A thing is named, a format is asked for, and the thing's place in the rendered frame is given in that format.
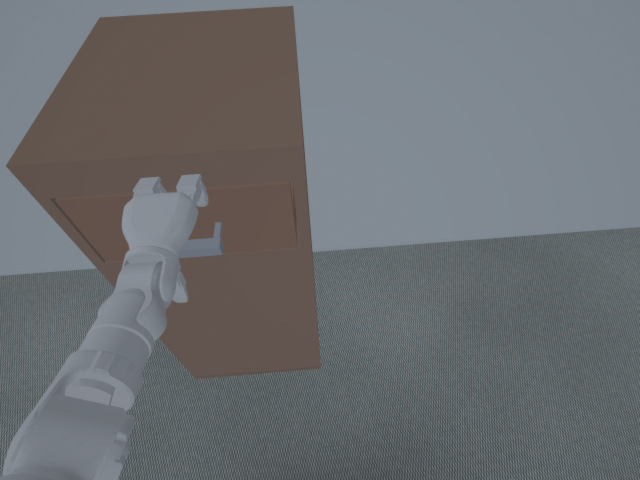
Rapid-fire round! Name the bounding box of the drawer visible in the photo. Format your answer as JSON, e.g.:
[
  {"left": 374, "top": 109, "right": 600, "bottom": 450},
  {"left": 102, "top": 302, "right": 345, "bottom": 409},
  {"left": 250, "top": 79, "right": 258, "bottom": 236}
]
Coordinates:
[{"left": 55, "top": 181, "right": 298, "bottom": 262}]

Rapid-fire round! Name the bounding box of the left robot forearm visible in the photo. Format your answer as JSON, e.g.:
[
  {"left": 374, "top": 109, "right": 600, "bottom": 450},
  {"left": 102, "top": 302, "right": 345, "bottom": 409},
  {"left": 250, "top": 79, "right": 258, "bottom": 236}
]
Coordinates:
[{"left": 2, "top": 246, "right": 180, "bottom": 476}]

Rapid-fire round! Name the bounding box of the robot left upper arm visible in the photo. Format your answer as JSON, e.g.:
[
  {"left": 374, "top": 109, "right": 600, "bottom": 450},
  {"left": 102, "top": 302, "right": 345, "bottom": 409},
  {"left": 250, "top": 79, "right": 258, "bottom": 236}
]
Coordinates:
[{"left": 0, "top": 394, "right": 135, "bottom": 480}]

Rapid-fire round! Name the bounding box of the handle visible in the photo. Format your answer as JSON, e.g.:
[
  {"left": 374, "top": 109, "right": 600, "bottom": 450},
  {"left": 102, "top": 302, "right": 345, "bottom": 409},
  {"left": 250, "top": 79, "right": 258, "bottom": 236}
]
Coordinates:
[{"left": 178, "top": 222, "right": 223, "bottom": 258}]

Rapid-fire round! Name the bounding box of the cabinet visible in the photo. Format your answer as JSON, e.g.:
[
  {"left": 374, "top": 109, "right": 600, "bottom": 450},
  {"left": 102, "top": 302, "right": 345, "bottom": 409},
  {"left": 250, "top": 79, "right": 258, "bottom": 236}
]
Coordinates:
[{"left": 6, "top": 6, "right": 321, "bottom": 379}]

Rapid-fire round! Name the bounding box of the robot left hand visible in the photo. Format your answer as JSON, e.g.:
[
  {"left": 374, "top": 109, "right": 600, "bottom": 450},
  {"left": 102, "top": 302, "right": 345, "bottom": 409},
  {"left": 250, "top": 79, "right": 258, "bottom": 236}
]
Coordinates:
[{"left": 122, "top": 174, "right": 208, "bottom": 303}]

